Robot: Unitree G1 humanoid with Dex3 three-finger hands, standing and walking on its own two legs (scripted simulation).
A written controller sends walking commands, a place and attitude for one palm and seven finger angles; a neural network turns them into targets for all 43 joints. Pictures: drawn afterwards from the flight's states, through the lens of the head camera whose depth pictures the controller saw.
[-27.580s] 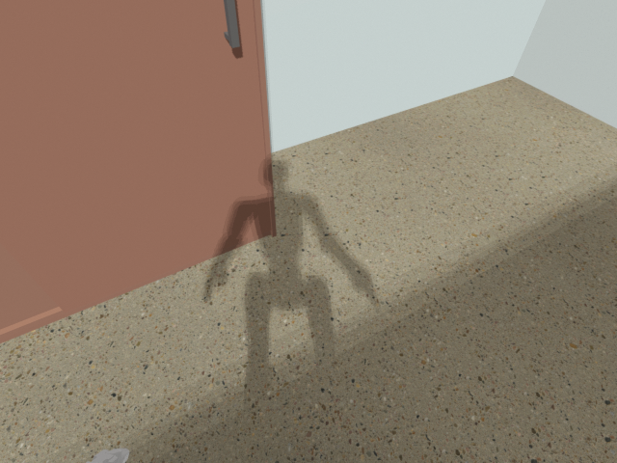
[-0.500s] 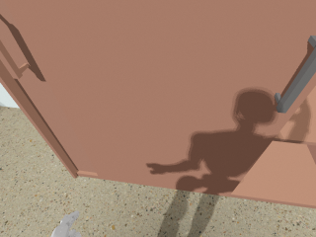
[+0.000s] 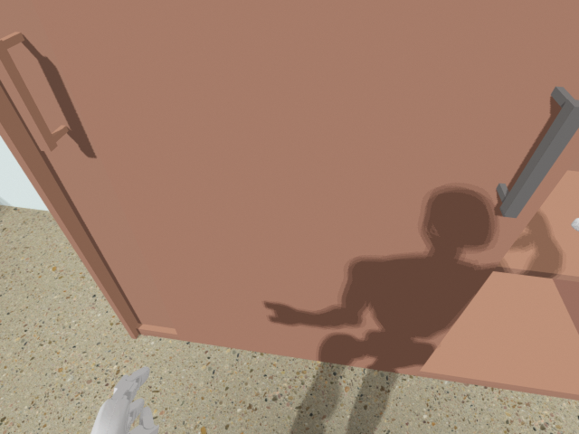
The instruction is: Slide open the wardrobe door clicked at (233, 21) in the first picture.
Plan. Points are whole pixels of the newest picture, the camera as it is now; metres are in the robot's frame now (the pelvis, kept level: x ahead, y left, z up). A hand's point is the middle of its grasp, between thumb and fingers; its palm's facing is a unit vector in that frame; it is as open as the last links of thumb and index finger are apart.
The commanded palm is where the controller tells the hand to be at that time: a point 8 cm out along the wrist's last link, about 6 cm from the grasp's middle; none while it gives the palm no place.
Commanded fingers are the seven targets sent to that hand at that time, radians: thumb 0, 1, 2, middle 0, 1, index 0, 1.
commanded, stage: draw the hand back to the body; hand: right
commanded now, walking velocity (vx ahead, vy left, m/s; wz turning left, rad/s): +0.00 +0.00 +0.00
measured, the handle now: (533, 156) +0.47 -0.33 +0.19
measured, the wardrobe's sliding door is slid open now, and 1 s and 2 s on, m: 0.62 0.62 0.62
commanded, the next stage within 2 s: step back with the hand held close in 1.36 s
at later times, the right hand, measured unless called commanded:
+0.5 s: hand out of the picture +0.22 -0.34 +0.17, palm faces +0.51 +0.81 -0.29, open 13.4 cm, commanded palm +0.17 -0.36 +0.18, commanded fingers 0.00 -0.07 -0.50 0.23 0.79 0.23 0.79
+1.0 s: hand out of the picture +0.18 -0.26 +0.18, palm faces +0.39 +0.86 -0.33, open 8.6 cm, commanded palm +0.13 -0.31 +0.19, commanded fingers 0.00 -0.90 -0.90 0.20 0.30 0.20 0.30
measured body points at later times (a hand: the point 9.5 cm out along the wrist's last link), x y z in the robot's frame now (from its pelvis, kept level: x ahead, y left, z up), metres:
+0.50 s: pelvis -0.01 -0.03 +0.01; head -0.03 -0.03 +0.46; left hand +0.20 +0.18 -0.05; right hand +0.19 -0.38 +0.19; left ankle -0.06 +0.10 -0.73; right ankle +0.11 -0.09 -0.73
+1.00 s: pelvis -0.02 -0.02 +0.02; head -0.07 -0.01 +0.46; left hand +0.14 +0.23 -0.06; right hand +0.15 -0.31 +0.20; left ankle -0.06 +0.10 -0.73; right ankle +0.10 -0.09 -0.72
